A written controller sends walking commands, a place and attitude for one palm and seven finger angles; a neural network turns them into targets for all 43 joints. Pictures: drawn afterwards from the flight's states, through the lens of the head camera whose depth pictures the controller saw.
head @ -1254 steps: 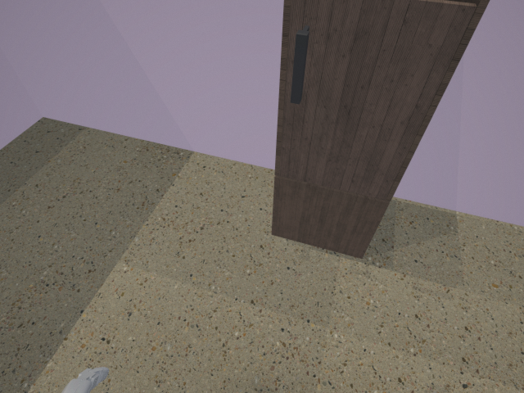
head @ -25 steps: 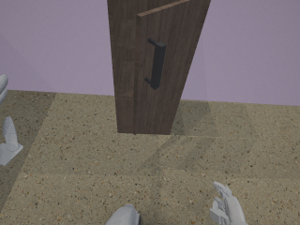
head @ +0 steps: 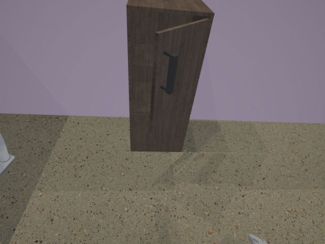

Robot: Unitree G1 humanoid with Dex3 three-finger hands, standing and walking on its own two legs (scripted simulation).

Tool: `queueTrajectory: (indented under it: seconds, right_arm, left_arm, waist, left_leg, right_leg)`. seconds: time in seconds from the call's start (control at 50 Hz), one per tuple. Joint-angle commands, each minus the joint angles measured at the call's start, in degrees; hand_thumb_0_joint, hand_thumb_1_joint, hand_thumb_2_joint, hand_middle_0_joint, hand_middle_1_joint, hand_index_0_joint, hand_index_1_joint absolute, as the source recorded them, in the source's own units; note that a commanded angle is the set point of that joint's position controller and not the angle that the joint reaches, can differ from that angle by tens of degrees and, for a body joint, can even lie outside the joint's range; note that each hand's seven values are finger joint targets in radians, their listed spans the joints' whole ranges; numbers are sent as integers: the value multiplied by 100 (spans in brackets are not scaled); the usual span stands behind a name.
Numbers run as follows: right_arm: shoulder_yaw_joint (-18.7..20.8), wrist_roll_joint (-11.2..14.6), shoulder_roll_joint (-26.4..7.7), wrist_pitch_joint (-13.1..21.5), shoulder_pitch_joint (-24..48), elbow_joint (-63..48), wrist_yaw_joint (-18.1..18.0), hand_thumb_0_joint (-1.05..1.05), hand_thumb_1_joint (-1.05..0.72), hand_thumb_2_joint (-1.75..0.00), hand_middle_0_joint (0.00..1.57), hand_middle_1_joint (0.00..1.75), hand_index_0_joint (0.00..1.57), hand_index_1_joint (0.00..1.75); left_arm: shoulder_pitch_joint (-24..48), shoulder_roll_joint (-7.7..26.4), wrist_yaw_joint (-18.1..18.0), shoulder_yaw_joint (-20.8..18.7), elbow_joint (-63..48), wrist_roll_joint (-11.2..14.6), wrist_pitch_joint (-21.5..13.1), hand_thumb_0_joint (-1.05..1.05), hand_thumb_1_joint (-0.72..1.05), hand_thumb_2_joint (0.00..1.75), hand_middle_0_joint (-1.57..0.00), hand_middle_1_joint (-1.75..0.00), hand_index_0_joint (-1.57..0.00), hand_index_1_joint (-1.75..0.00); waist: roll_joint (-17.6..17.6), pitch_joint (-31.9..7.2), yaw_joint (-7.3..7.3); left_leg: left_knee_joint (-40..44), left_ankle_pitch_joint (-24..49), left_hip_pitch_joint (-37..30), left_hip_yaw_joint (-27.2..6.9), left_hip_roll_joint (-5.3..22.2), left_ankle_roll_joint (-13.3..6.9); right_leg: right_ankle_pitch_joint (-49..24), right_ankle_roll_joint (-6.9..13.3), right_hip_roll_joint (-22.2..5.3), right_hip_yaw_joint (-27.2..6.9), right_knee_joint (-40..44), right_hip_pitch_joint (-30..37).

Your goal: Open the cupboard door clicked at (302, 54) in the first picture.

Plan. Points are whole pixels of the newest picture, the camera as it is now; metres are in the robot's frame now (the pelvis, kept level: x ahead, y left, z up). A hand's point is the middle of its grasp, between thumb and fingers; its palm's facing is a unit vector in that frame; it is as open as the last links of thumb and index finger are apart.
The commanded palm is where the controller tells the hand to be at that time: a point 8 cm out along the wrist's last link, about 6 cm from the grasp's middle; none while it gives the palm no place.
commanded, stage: stop stepping back and stand still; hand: left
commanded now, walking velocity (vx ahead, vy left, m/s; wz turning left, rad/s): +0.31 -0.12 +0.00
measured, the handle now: (167, 73) +0.76 +0.05 +0.08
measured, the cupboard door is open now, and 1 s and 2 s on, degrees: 46 46 46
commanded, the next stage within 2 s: let the arm hang, fingers relaxed in 1.22 s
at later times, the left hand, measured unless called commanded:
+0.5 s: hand (9, 203) +0.13 +0.28 +0.15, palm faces +0.49 -0.72 -0.49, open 7.4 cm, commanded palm +0.08 +0.30 +0.18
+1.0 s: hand (21, 177) +0.18 +0.29 +0.14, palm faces +0.41 -0.76 -0.51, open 7.4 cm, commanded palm +0.13 +0.33 +0.18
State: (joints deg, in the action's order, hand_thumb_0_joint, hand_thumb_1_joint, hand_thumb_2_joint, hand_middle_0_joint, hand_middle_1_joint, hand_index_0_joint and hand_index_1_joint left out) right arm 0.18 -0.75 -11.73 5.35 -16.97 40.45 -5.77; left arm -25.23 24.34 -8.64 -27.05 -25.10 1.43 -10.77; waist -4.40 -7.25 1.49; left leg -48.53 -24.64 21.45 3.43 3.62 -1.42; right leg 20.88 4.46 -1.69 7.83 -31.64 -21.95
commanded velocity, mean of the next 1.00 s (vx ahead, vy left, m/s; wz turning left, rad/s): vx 0.09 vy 0.01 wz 0.00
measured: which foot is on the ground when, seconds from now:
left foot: up 0.00-0.02, down 0.04-0.30, up 0.32-0.60, down 0.62-1.00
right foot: down 0.00-0.04, up 0.06-0.30, down 0.32-1.00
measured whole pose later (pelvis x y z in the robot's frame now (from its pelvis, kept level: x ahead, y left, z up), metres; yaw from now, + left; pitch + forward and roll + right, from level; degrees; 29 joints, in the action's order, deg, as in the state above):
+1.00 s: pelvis +0.00 +0.02 +0.00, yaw +3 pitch +0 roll +0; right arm -0.6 0.7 -11.1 4.1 -11.8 36.8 -3.3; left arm -34.2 22.0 -7.9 -22.3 -27.3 2.3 -10.6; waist 1.3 3.3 0.6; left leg -30.3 -15.8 14.9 2.1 0.9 -0.3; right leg 18.4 1.1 -0.2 4.4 -29.3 -11.1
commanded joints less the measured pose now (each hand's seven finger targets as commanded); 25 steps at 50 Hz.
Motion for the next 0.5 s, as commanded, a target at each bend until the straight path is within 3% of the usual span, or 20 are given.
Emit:
queueTrajectory:
  seconds: [0.0, 0.02, 0.04, 0.06, 0.08, 0.1, 0.12, 0.18, 0.2, 0.24, 0.26, 0.28, 0.3, 0.32, 0.34, 0.36, 0.38, 0.42, 0.46, 0.48]
  right_arm:
    - [184, -22, -855, 703, 612, -1149, -163, 0, -90, -90, 20, 30, 20, 30]
    - [199, -9, -828, 714, 722, -1242, -73, 0, -90, -90, 20, 30, 20, 30]
    - [262, -11, -818, 728, 854, -1281, 22, 0, -90, -90, 20, 30, 20, 30]
    - [412, 29, -854, 680, 926, -1204, 87, 0, -90, -90, 20, 30, 20, 30]
    - [346, 32, -741, 646, 874, -1214, 185, 0, -90, -90, 20, 30, 20, 30]
    - [377, 37, -766, 687, 949, -1206, 220, 0, -90, -90, 20, 30, 20, 30]
    - [314, 31, -694, 678, 1083, -1215, 228, 0, -90, -90, 20, 30, 20, 30]
    - [311, -32, -715, 561, 918, -1189, 130, 0, -90, -90, 20, 30, 20, 30]
    - [304, -46, -701, 519, 944, -1229, 95, 0, -90, -90, 20, 30, 20, 30]
    - [304, -34, -661, 401, 889, -1157, 67, 0, -90, -90, 20, 30, 20, 30]
    - [309, 29, -583, 345, 877, -1114, 84, 0, -90, -90, 20, 30, 20, 30]
    - [380, 121, -527, 290, 944, -1168, 92, 0, -90, -90, 20, 30, 20, 30]
    - [397, 149, -683, 353, 1030, -1198, 60, 0, -90, -90, 20, 30, 20, 30]
    - [403, 67, -731, 416, 1069, -1096, 103, 0, -90, -90, 20, 30, 20, 30]
    - [345, 60, -584, 447, 871, -889, 155, 0, -90, -90, 20, 30, 20, 30]
    - [386, 70, -657, 368, 801, -869, 158, 0, -90, -90, 20, 30, 20, 30]
    - [343, 87, -625, 301, 883, -886, 164, 0, -90, -90, 20, 30, 20, 30]
    - [297, 84, -620, 320, 1133, -973, 109, 0, -90, -90, 20, 30, 20, 30]
    - [290, 58, -596, 433, 1114, -1032, 68, 0, -90, -90, 20, 30, 20, 30]
    - [317, 44, -604, 501, 1109, -1073, 46, 0, -90, -90, 20, 30, 20, 30]
  left_arm:
    - [802, 632, -143, 234, -1160, 18, -384, 0, 90, 90, -20, -30, -20, -30]
    - [923, 806, -122, 85, -1439, -79, -456, 0, 90, 90, -20, -30, -20, -30]
    - [956, 1098, -75, -203, -1585, -165, -529, 0, 90, 90, -20, -30, -20, -30]
    - [202, 1228, -40, -569, -1111, -178, -525, 0, 90, 90, -20, -30, -20, -30]
    - [92, 1116, -12, -432, -1643, -100, -543, 0, 90, 90, -20, -30, -20, -30]
    - [131, 1520, -3, -766, -1994, -132, -592, 0, 90, 90, -20, -30, -20, -30]
    - [-18, 1120, 13, -494, -2017, -121, -598, 0, 90, 90, -20, -30, -20, -30]
    - [-393, 1113, -55, -604, -1812, -72, -610, 0, 90, 90, -20, -30, -20, -30]
    - [-273, 1174, -81, -656, -1756, -65, -592, 0, 90, 90, -20, -30, -20, -30]
    - [-381, 1008, -107, -596, -1100, -65, -462, 0, 90, 90, -20, -30, -20, -30]
    - [-290, 978, -100, -518, -883, -75, -378, 0, 90, 90, -20, -30, -20, -30]
    - [-249, 1140, -100, -611, -677, -67, -282, 0, 90, 90, -20, -30, -20, -30]
    - [-252, 1099, -79, -591, -372, -7, -302, 0, 90, 90, -20, -30, -20, -30]
    - [135, 1418, -60, -784, -808, 52, -460, 0, 90, 90, -20, -30, -20, -30]
    - [7, 1193, -49, -723, -411, 12, -523, 0, 90, 90, -20, -30, -20, -30]
    - [-247, 820, 25, -411, -339, -17, -533, 0, 90, 90, -20, -30, -20, -30]
    - [-377, 756, 43, -377, -391, 13, -548, 0, 90, 90, -20, -30, -20, -30]
    - [13, 746, 22, -213, -834, 13, -657, 0, 90, 90, -20, -30, -20, -30]
    - [227, 834, -53, -177, -1167, -30, -725, 0, 90, 90, -20, -30, -20, -30]
    - [282, 913, -97, -193, -1438, -44, -737, 0, 90, 90, -20, -30, -20, -30]
  waist:
    - [2013, 490, -410]
    - [2511, 784, -350]
    - [1587, 1014, -309]
    - [919, 765, -205]
    - [1137, 940, -331]
    - [1294, 940, -257]
    - [1561, 1281, -251]
    - [2169, 1086, -174]
    - [2219, 1011, -175]
    - [1592, 702, -51]
    - [573, 627, -26]
    - [-1245, 558, -36]
    - [-1176, 847, -82]
    - [-940, 973, -203]
    - [-451, 542, -295]
    - [-93, 693, -280]
    - [-138, 661, -253]
    - [-256, 593, -272]
    - [-535, 532, -216]
    - [-586, 488, -146]
  left_leg:
    - [3624, -1430, -1252, -1454, 655, -575]
    - [3906, -1999, -1095, -2837, 1814, -1078]
    - [4164, -1644, -535, -3137, 2116, -1397]
    - [3831, -978, -625, -2430, 1902, -1254]
    - [3831, -952, -477, -2628, 1665, -1233]
    - [3900, -1132, -351, -2358, 1579, -1175]
    - [3947, -1123, 93, -1907, 1461, -1058]
    - [3913, -1377, 800, -1047, 1147, -726]
    - [3704, -1433, 948, -906, 1074, -642]
    - [2441, -1363, 1363, -539, 752, -416]
    - [961, -1031, 1560, -140, 327, -259]
    - [-1026, -775, 2331, 91, -307, -40]
    - [-2204, -496, 2586, -439, -349, 20]
    - [-2719, -144, 2770, -522, -187, 171]
    - [-2706, 181, 2295, -696, 19, 214]
    - [-2541, 613, 1995, -603, 6, 219]
    - [-2221, 856, 1775, -469, 39, 235]
    - [-1177, 1005, 1190, -198, 24, 195]
    - [64, 1048, 425, 60, -63, 81]
    - [589, 1057, 35, 112, -92, 27]
  right_leg:
    - [905, -463, 61, -426, -1439, -572]
    - [687, -619, 168, -294, -2988, -1451]
    - [234, -580, 4, -796, -3675, -1595]
    - [-52, -583, -25, -721, -3784, -1417]
    - [-78, -555, -167, -735, -3427, -1615]
    - [-310, -550, -268, -778, -3246, -1489]
    - [-302, -538, -294, -635, -2908, -1124]
    - [197, -434, 47, -143, -1590, 607]
    - [435, -399, 119, -32, -1241, 1028]
    - [666, -302, 307, 49, -212, 2199]
    - [833, -107, -105, -656, 595, 2353]
    - [1681, 544, -1447, -3279, 1675, 2373]
    - [483, 728, -2130, -4270, 1987, 1935]
    - [-708, 964, -2275, -4311, 2004, 1750]
    - [428, 912, -2119, -3919, 1918, 1398]
    - [-10, 697, -1720, -3160, 1767, 1181]
    - [-628, 553, -1549, -2411, 1668, 1128]
    - [-1419, 363, -1353, -1521, 1524, 1024]
    - [-1655, 274, -1252, -1169, 1400, 963]
    - [-1538, 276, -1296, -1201, 1385, 961]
